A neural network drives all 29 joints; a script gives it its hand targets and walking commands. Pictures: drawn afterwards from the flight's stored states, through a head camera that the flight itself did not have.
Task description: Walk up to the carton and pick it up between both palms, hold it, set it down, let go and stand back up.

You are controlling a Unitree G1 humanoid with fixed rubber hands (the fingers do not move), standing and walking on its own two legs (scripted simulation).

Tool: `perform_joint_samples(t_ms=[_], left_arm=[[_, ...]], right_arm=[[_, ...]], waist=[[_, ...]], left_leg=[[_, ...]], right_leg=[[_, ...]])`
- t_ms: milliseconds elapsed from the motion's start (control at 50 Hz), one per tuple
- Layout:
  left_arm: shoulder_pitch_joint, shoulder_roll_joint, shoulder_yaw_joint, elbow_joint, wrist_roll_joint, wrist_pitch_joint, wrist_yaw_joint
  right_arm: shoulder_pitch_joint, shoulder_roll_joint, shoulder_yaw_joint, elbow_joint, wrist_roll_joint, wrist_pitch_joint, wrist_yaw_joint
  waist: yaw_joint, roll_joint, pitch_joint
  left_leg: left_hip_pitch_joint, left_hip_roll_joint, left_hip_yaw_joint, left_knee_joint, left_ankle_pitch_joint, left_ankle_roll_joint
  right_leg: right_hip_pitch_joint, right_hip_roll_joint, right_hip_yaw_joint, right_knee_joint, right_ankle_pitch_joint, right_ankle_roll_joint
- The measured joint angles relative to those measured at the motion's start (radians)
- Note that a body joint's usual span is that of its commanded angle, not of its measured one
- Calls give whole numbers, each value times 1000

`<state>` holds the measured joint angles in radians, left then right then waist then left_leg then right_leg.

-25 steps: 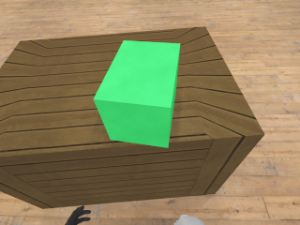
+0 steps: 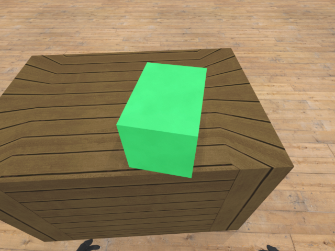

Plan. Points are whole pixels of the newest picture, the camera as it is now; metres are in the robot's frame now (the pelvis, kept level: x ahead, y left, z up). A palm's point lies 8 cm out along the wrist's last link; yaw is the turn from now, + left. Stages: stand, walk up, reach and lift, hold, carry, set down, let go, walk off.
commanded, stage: walk up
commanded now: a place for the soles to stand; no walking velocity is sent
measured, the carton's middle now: (168, 117) +0.49 +0.02 +0.03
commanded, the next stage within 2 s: stand in 1.86 s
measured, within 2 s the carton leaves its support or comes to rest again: neither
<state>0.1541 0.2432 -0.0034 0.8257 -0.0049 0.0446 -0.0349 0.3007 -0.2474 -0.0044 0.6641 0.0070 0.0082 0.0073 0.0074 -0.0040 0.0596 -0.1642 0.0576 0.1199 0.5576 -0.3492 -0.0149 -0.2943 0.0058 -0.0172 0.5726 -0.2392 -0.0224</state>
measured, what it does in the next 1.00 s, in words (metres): steps on the spot: left foot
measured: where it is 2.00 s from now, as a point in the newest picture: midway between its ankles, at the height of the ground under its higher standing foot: outside the picture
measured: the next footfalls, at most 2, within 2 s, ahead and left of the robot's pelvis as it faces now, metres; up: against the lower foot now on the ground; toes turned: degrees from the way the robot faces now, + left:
left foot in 0.72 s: +0.13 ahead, +0.08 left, +0.00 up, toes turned +1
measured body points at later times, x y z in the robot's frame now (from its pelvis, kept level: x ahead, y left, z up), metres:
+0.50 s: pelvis +0.04 -0.05 -0.01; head +0.04 -0.07 +0.43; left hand +0.09 +0.21 -0.13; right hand +0.02 -0.32 -0.16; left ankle -0.03 +0.10 -0.69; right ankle +0.08 -0.14 -0.73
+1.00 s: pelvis +0.07 -0.06 +0.00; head +0.08 -0.06 +0.45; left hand +0.14 +0.19 -0.13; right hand +0.19 -0.30 -0.12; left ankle +0.09 +0.07 -0.73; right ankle +0.08 -0.14 -0.73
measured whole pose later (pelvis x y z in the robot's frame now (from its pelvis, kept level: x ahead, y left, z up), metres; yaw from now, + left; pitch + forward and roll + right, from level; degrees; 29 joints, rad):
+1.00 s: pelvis +0.07 -0.06 +0.00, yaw +5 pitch -2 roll +0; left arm 0.23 0.25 -0.03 0.81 -0.01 0.02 -0.01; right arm 0.26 -0.23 -0.01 0.75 0.00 0.00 0.00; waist 0.01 0.00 0.04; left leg -0.30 0.01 -0.04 0.60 -0.26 -0.02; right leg -0.23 -0.03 -0.19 0.59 -0.33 -0.05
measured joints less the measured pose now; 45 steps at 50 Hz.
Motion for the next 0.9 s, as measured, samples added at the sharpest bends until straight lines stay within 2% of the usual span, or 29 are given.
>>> perform_joint_samples(t_ms=[180, 200, 260, 300, 340, 380, 400, 420, 440, 480, 520, 560, 600, 660, 700, 720, 740, 780, 900], left_arm=[[67, -4, 5, 39, 0, -5, 0], [76, -3, 8, 39, 8, -5, -4], [121, 3, 31, 34, 36, 3, -23], [150, 11, 44, 34, 44, 10, -34], [171, 15, 54, 33, 46, 9, -40], [186, 14, 62, 30, 45, -3, -43], [190, 9, 65, 30, 43, -15, -40], [190, 2, 66, 31, 43, -27, -36], [191, -1, 63, 24, 40, -36, -29], [185, -7, 55, 11, 30, -41, -10], [176, -17, 43, 0, 29, -38, 12], [167, -23, 31, -8, 34, -34, 27], [159, -26, 19, -13, 40, -33, 33], [142, -23, 4, -25, 42, -31, 38], [129, -18, -8, -36, 35, -28, 38], [123, -14, -14, -40, 28, -25, 37], [111, -7, -17, -37, 19, -21, 35], [94, 1, -20, -32, 3, -8, 31], [86, -5, -22, -21, 0, -9, 24]], right_arm=[[25, 1, -2, 36, -3, 1, 0], [34, 3, -5, 38, -13, -1, -1], [77, 10, -14, 49, -48, -13, -14], [104, 11, -19, 69, -64, -18, -27], [127, 7, -26, 95, -72, -22, -35], [146, -5, -33, 121, -69, -20, -35], [152, -14, -36, 134, -65, -15, -32], [157, -23, -39, 146, -58, -8, -28], [161, -28, -39, 152, -48, 2, -23], [160, -32, -38, 153, -38, 26, -20], [150, -35, -37, 143, -32, 36, -21], [137, -34, -38, 128, -31, 31, -23], [123, -29, -38, 112, -31, 23, -23], [93, -14, -33, 93, -30, 15, -23], [73, -4, -29, 84, -29, 9, -23], [65, -1, -27, 79, -29, 6, -23], [49, 9, -25, 83, -30, 3, -23], [25, 24, -16, 89, -23, 6, -20], [-17, 29, 0, 88, -1, 10, -6]], waist=[[9, 5, 1], [11, 2, -2], [6, -11, -22], [-4, -22, -29], [-14, -29, -26], [-19, -24, -15], [-18, -6, -6], [-19, 20, 2], [-17, 34, 4], [-2, 44, 9], [7, 54, 25], [9, 62, 37], [8, 66, 44], [9, 59, 53], [8, 48, 58], [5, 44, 56], [1, 24, 61], [3, -10, 53], [4, -8, -6]], left_leg=[[7, 3, 10, -24, 20, -3], [7, 2, 13, -23, 15, 1], [18, 2, 27, -13, -4, 16], [35, 3, 37, -12, -15, 11], [57, 7, 45, -14, -25, -5], [75, 20, 47, 5, -46, -25], [77, 41, 42, 34, -68, -32], [68, 68, 25, 78, -95, -22], [40, 72, -6, 145, -135, -7], [-40, 36, -75, 329, -220, 11], [-119, -1, -116, 485, -215, 18], [-181, -20, -129, 548, -179, 15], [-218, -25, -131, 520, -157, 6], [-220, -16, -115, 360, -136, -6], [-189, -14, -106, 216, -54, 0], [-168, -15, -107, 141, 33, 8], [-164, -29, -106, 127, 82, 9], [-161, -50, -101, 131, 70, 6], [-145, -41, -134, 75, 69, -6]], right_leg=[[2, 6, 11, -24, 24, -3], [-3, 6, 14, -13, 11, -5], [-41, 0, 13, 107, -150, 2], [-71, -17, 8, 196, -201, 14], [-82, -42, 7, 209, -204, 20], [-61, -64, 0, 142, -121, 18], [-44, -56, -19, 121, -35, 12], [-32, -34, -39, 124, -24, 0], [-30, -20, -49, 134, -47, -14], [-29, -7, -54, 144, -82, -31], [-14, -3, -64, 127, -83, -35], [3, 0, -77, 101, -75, -38], [16, 1, -93, 78, -70, -42], [18, -3, -111, 77, -76, -43], [8, -11, -123, 109, -97, -40], [0, -15, -130, 133, -113, -38], [-6, -31, -130, 158, -129, -34], [-5, -54, -126, 168, -125, -22], [42, -32, -152, 65, -105, -32]])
